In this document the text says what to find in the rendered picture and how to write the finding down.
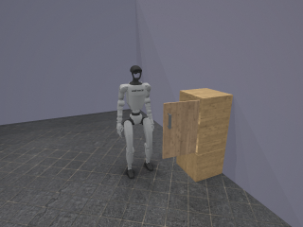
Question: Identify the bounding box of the robot left forearm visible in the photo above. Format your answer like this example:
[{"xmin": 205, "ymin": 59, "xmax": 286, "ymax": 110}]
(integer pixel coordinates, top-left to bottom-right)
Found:
[{"xmin": 145, "ymin": 101, "xmax": 152, "ymax": 119}]

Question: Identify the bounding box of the humanoid robot head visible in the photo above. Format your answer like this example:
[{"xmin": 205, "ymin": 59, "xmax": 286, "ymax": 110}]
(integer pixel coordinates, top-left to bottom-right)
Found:
[{"xmin": 130, "ymin": 65, "xmax": 143, "ymax": 85}]

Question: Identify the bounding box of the robot right forearm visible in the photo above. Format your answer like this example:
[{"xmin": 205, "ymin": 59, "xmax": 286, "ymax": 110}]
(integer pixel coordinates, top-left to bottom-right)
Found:
[{"xmin": 116, "ymin": 101, "xmax": 123, "ymax": 123}]

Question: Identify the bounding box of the left robot hand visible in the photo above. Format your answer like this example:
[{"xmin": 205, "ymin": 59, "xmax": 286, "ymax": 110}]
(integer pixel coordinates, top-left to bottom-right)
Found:
[{"xmin": 150, "ymin": 118, "xmax": 154, "ymax": 131}]

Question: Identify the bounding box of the robot right thigh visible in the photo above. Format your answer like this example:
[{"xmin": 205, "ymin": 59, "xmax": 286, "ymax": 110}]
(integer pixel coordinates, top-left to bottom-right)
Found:
[{"xmin": 122, "ymin": 118, "xmax": 134, "ymax": 154}]

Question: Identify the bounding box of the right robot upper arm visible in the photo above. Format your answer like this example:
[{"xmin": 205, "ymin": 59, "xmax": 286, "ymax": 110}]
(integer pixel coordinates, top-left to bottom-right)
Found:
[{"xmin": 118, "ymin": 83, "xmax": 129, "ymax": 107}]

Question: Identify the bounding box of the right robot hand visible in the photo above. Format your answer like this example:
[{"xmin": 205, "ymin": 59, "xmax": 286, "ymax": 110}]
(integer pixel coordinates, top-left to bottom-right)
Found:
[{"xmin": 116, "ymin": 123, "xmax": 124, "ymax": 137}]

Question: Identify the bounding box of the handle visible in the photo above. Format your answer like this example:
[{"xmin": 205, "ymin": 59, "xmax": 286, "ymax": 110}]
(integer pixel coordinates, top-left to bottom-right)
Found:
[{"xmin": 167, "ymin": 113, "xmax": 172, "ymax": 130}]

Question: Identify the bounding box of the left robot upper arm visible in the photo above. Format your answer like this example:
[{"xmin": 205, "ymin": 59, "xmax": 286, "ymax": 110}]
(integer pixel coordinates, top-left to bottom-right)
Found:
[{"xmin": 144, "ymin": 82, "xmax": 151, "ymax": 104}]

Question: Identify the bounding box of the cupboard door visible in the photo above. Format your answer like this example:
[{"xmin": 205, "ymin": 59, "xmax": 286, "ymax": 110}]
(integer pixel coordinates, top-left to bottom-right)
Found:
[{"xmin": 162, "ymin": 99, "xmax": 200, "ymax": 159}]

